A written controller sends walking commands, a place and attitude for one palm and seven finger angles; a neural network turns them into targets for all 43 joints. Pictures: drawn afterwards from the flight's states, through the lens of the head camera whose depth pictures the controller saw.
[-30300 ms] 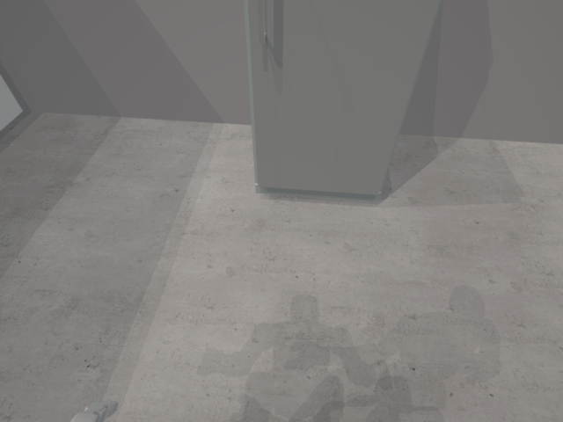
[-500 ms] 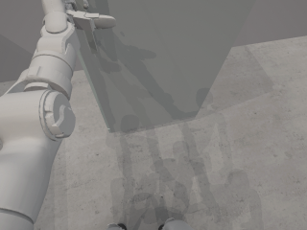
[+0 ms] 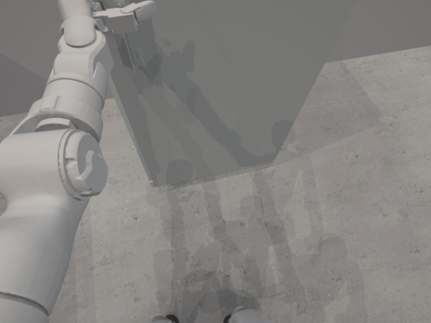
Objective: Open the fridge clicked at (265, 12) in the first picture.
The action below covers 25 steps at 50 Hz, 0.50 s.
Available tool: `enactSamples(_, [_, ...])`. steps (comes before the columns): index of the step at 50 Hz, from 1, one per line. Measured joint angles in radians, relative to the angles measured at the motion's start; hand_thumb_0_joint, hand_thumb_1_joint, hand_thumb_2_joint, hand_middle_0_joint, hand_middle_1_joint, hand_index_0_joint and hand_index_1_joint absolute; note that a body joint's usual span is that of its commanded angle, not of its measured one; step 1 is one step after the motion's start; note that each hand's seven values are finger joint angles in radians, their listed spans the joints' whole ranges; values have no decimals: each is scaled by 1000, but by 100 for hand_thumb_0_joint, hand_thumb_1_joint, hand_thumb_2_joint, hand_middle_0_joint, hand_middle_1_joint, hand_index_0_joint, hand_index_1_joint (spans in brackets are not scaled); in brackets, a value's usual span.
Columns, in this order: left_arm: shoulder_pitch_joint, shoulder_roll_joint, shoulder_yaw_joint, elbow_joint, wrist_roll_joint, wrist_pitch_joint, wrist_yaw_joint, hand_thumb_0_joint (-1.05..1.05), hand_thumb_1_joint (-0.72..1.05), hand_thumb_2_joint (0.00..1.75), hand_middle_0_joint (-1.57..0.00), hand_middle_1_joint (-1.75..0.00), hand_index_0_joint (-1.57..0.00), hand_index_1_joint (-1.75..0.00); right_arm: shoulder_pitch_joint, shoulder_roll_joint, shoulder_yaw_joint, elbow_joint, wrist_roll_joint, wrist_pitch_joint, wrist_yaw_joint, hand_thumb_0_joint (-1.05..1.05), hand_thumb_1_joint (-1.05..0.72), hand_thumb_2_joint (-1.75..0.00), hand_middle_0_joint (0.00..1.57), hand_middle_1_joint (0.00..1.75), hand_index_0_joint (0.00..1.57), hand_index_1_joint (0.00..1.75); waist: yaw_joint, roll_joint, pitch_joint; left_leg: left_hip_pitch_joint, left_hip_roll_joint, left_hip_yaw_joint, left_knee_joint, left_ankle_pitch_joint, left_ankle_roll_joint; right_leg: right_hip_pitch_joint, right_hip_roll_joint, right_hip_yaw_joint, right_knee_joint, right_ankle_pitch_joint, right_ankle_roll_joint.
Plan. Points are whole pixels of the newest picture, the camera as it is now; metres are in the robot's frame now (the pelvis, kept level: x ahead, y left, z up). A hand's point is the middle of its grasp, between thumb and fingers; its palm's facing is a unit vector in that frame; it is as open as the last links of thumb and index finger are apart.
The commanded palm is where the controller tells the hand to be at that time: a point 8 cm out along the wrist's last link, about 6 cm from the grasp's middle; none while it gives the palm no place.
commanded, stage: grip the handle and tug to test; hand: left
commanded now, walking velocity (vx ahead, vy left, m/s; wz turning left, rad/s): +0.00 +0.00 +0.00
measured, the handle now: out of the picture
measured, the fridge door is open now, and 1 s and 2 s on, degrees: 0 0 24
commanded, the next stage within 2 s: pull the door a little, standing still in 1.02 s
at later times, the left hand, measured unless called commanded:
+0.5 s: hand (122, 12) +0.58 +0.04 +0.20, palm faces +0.09 -1.00 +0.00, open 5.8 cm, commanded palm +0.55 +0.09 +0.20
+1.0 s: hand (123, 15) +0.57 +0.04 +0.20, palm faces +0.08 -1.00 +0.00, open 5.9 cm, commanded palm +0.52 +0.09 +0.20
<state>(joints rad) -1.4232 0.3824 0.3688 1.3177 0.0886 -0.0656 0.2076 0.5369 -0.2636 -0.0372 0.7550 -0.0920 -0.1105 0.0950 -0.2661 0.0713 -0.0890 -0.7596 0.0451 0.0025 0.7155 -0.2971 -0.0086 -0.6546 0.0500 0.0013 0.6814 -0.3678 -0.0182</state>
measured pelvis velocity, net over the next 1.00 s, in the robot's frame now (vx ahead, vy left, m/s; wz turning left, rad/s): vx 0.02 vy -0.01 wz -0.02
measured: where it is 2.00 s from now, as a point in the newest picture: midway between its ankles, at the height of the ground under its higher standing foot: outside the picture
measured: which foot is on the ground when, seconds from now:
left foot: down 0.00-1.00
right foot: down 0.00-1.00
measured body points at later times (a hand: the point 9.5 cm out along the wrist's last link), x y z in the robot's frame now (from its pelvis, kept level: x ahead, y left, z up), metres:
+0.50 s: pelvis +0.00 -0.01 +0.00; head +0.10 -0.02 +0.44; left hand +0.57 +0.10 +0.21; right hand -0.07 -0.26 -0.11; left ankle +0.01 +0.12 -0.71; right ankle -0.04 -0.11 -0.71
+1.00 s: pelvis +0.02 -0.01 +0.01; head +0.10 -0.03 +0.45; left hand +0.56 +0.09 +0.20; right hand -0.04 -0.27 -0.11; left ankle +0.01 +0.12 -0.71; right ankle -0.04 -0.11 -0.71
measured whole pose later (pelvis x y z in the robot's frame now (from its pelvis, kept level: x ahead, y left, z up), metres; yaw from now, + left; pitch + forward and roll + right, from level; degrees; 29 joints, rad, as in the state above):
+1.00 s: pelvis +0.02 -0.01 +0.01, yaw -1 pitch +16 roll -1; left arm -1.18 0.30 0.35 1.06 0.00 0.00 0.17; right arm 0.49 -0.27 -0.05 0.74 -0.05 -0.10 0.08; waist -0.21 0.07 -0.09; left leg -0.61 0.06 0.02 0.65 -0.30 -0.02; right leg -0.52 0.06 0.03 0.61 -0.36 -0.03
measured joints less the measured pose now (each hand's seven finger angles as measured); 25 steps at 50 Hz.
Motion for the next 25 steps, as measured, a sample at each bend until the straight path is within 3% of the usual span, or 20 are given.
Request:
enactSamples(7, [34,-22,-11,-11,-27,32,-17,0,36,67,-39,-132,-39,-132,-2,0,0,3,11,11,-4,0,-91,-90,20,30,20,30,15,-4,-5,32,1,-6,-13,1,-3,38,2,-6,-21,4,-3])
enactSamples(13, [45,-36,-24,-26,-35,17,9,1,63,79,-36,-131,-40,-134,-27,-6,-6,6,12,-7,-4,0,-91,-90,20,30,20,30,13,-4,2,34,1,-13,-9,1,-5,42,2,-12,-17,2,-5])
enactSamples(25, [53,-29,-1,-30,-34,23,-17,1,69,81,-32,-134,-38,-136,-41,-14,-6,-2,16,-2,-10,0,-91,-90,20,30,20,30,19,-2,3,46,3,-4,-18,3,-8,43,3,-3,-10,0,-8])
